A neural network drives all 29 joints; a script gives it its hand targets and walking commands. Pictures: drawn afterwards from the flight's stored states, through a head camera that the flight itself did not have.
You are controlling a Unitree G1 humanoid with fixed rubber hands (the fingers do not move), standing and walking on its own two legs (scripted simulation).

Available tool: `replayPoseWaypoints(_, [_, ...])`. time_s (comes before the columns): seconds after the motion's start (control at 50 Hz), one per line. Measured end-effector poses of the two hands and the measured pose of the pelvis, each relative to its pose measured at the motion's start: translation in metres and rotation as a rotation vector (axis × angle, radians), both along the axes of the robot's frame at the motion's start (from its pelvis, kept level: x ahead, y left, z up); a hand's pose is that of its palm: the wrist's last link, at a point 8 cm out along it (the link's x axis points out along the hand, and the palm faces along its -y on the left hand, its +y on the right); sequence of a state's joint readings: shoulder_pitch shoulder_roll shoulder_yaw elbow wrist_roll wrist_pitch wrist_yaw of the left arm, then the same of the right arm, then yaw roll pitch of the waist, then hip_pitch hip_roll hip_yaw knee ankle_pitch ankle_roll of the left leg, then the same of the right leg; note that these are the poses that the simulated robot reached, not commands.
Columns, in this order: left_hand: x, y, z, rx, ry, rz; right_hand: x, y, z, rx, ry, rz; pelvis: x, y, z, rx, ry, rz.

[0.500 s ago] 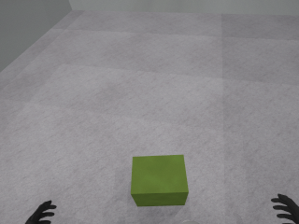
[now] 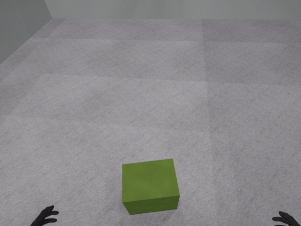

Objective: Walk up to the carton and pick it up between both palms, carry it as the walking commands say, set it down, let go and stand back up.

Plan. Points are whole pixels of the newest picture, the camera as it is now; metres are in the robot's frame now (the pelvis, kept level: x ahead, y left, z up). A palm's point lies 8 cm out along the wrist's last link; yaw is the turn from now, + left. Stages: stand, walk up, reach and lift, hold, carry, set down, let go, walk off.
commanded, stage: walk up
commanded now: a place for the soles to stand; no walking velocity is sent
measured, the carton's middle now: (150, 187) +0.44 +0.06 -0.63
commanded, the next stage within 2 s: none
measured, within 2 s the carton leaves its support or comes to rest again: neither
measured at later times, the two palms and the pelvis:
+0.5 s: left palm out of the picture +0.13 +0.33 -0.07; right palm out of the picture +0.10 -0.33 -0.09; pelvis +0.01 +0.01 +0.01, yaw -1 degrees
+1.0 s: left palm out of the picture +0.15 +0.34 -0.07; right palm out of the picture +0.08 -0.33 -0.10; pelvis +0.02 +0.01 +0.00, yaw -3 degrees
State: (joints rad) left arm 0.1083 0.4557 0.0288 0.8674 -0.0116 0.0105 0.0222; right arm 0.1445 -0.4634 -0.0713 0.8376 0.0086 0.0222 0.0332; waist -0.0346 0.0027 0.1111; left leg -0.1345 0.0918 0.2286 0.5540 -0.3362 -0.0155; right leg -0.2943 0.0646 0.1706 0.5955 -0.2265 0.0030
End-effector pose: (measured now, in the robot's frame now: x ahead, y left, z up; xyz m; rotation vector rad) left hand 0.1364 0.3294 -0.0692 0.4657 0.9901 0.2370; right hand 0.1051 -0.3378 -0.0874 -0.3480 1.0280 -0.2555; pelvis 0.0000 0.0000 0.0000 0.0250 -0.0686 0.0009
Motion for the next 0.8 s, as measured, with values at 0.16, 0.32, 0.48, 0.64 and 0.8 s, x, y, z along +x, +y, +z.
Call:
replayPoseWaypoints(0.16, [-0.005,0.001,0.001,-0.007,0.017,0.011,-0.007,0.004,-0.002,0.004,0.024,-0.017,0.001,0.005,0.004,0.004,0.012,-0.004])
replayPoseWaypoints(0.32, [-0.013,0.006,-0.005,0.01,0.043,0.033,-0.002,0.003,-0.008,0.013,0.024,-0.02,0.003,-0.001,-0.001,0.002,-0.007,-0.002])
replayPoseWaypoints(0.48, [-0.009,0.001,-0.002,-0.012,0.047,0.032,-0.003,0.009,-0.005,0.013,0.032,-0.031,0.007,0.007,0.006,0.0,0.013,-0.017])
replayPoseWaypoints(0.64, [0.006,-0.002,-0.007,-0.022,0.04,0.021,-0.007,0.009,-0.004,0.018,0.047,-0.053,0.01,0.003,0.005,-0.004,0.007,-0.024])
replayPoseWaypoints(0.8, [0.01,-0.006,-0.005,-0.008,0.042,0.012,-0.006,0.003,-0.006,0.018,0.054,-0.068,0.013,0.002,0.006,-0.006,0.017,-0.027])
